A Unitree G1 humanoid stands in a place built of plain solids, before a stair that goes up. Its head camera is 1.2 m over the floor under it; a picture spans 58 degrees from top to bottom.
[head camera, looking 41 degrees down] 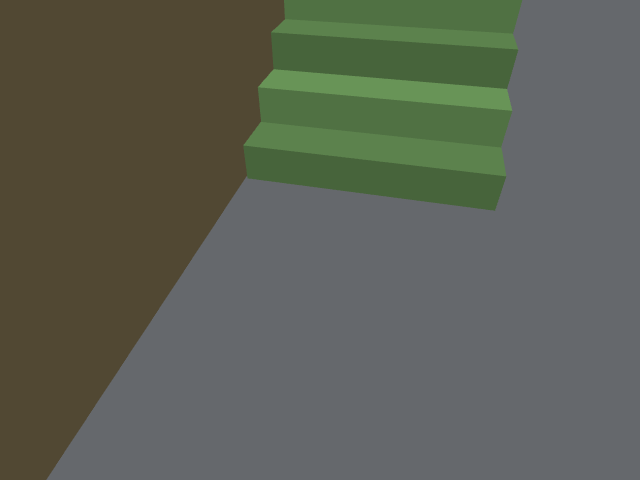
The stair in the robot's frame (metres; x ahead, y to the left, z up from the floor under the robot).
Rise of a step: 0.18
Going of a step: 0.25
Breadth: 1.20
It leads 13 degrees to the right of straight ahead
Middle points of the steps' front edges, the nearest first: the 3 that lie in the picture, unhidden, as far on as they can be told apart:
1.72 -0.22 0.19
1.97 -0.28 0.37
2.22 -0.33 0.56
